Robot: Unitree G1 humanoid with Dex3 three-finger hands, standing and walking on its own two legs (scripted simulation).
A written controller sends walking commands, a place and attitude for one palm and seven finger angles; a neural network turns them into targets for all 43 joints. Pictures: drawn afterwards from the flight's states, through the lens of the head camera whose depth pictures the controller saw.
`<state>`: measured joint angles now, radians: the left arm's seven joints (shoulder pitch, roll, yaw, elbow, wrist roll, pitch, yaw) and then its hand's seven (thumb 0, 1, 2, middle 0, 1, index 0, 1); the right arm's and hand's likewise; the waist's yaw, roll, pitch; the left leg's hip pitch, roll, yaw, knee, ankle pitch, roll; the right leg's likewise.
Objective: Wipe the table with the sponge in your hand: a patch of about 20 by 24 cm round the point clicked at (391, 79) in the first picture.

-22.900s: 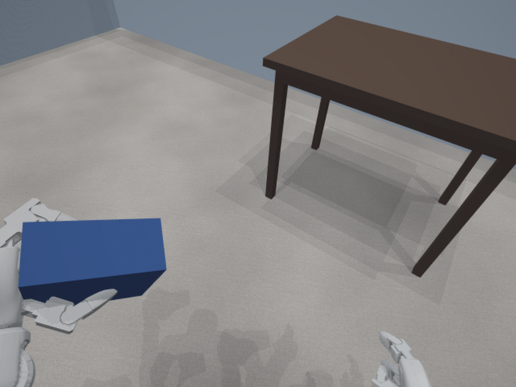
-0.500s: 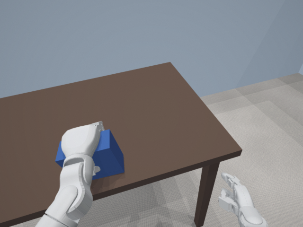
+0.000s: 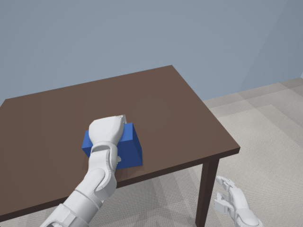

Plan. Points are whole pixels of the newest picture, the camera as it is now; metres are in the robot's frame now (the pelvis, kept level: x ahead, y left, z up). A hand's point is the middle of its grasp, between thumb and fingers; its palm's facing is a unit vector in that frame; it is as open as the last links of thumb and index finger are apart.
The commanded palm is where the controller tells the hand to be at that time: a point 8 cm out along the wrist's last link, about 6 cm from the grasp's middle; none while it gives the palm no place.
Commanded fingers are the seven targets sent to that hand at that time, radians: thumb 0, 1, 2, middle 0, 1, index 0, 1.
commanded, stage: wipe forward along the third lane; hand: left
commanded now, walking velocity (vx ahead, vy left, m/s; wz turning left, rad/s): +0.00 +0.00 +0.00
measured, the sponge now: (117, 152) +0.31 +0.17 +0.05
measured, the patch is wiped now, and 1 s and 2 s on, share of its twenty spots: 0.85 0.95 1.00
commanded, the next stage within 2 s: wipe back along the third lane in 1.60 s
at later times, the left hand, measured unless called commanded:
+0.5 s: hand (116, 132) +0.35 +0.17 +0.10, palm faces +0.01 -0.04 -1.00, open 10.0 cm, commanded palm +0.33 +0.17 +0.13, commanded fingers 0.00 0.10 1.30 -1.20 -1.60 -1.20 -1.60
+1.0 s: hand (117, 120) +0.40 +0.18 +0.10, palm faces -0.02 +0.00 -1.00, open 10.0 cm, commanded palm +0.39 +0.19 +0.13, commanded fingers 0.00 0.10 1.30 -1.20 -1.60 -1.20 -1.60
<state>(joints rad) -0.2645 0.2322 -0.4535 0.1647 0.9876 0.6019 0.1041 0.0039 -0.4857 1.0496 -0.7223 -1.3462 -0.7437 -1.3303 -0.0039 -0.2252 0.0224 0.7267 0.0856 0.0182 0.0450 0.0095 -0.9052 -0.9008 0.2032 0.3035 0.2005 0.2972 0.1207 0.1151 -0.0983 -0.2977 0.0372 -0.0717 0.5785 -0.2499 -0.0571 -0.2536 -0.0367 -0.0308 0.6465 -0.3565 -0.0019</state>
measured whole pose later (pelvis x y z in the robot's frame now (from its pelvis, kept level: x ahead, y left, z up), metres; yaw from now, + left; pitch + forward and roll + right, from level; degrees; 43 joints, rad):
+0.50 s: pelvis -0.01 -0.02 +0.00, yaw -1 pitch +0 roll +1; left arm -0.49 0.23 -0.33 0.51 0.97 0.55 0.08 -0.01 -0.53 1.08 -0.76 -1.33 -0.77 -1.31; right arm 0.07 -0.26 0.02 0.75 0.08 0.05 -0.04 0.01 -0.91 -0.90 0.20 0.30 0.20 0.30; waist 0.07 0.09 -0.11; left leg -0.35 0.06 -0.07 0.57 -0.23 -0.03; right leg -0.32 -0.01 -0.03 0.66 -0.34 -0.03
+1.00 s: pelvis -0.01 -0.03 +0.00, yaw -1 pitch +4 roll +1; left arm -0.69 0.30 -0.22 0.81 0.97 0.42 0.12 0.00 -0.54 1.08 -0.77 -1.33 -0.79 -1.31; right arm 0.15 -0.27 0.00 0.77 0.08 0.05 -0.06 0.01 -0.91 -0.90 0.20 0.30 0.20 0.30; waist 0.01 0.09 -0.11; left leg -0.44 0.07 -0.08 0.58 -0.24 -0.01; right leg -0.41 0.01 -0.03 0.67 -0.33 -0.04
